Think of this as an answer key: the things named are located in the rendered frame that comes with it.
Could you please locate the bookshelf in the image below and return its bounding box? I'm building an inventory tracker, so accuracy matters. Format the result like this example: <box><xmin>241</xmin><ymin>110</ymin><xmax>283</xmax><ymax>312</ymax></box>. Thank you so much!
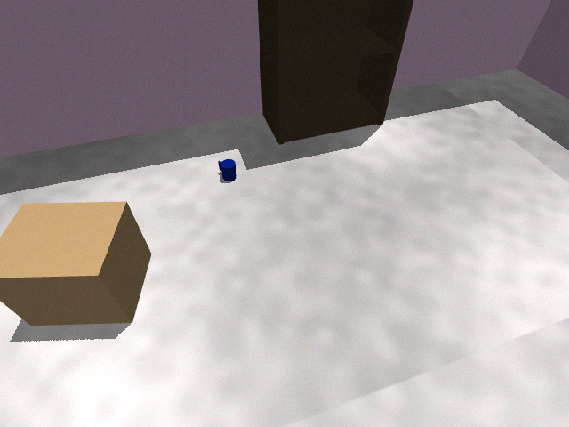
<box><xmin>258</xmin><ymin>0</ymin><xmax>413</xmax><ymax>145</ymax></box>

